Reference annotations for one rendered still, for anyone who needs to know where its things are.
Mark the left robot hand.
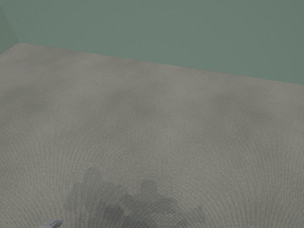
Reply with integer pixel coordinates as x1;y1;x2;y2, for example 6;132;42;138
39;218;63;228

